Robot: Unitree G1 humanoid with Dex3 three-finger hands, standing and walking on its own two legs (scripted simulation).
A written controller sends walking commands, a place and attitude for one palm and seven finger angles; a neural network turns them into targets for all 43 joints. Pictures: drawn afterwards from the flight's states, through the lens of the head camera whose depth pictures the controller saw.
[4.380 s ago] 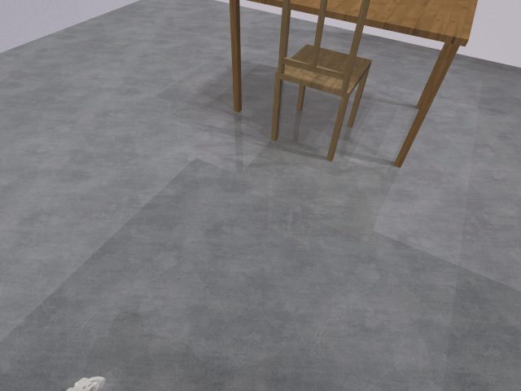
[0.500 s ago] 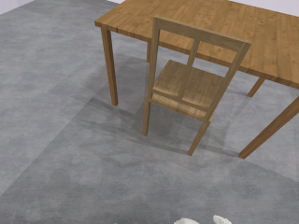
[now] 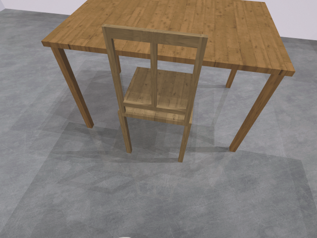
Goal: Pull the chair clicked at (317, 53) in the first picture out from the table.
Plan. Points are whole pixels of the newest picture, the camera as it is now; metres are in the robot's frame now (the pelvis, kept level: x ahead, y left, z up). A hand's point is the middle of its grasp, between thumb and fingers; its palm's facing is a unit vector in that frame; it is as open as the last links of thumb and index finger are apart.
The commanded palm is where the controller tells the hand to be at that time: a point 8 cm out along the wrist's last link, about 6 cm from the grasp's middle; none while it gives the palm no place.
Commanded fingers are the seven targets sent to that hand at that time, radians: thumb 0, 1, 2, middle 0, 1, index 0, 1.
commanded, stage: turn to face it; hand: left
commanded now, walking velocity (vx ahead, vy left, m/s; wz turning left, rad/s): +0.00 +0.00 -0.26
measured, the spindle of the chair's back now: (154, 78) +0.74 +0.06 -0.06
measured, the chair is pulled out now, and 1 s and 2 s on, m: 0.00 0.00 0.00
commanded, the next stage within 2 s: take the last steps up to it in 0.04 s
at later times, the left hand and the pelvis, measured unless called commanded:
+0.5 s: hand out of the picture +0.13 +0.17 -0.16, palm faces -0.16 -0.97 -0.20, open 7.4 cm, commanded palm none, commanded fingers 0.00 0.90 0.90 -0.20 -0.30 -0.20 -0.30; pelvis +0.03 -0.01 +0.00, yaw -8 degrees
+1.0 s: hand out of the picture +0.14 +0.15 -0.19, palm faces -0.06 -0.99 -0.13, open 7.4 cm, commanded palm none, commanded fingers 0.00 0.90 0.90 -0.20 -0.30 -0.20 -0.30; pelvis +0.18 -0.01 -0.01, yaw -8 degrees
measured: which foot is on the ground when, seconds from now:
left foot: up 0.00-0.04, down 0.06-0.50, up 0.52-0.90, down 0.92-1.00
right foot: down 0.00-0.08, up 0.10-0.48, down 0.50-0.92, up 0.94-1.00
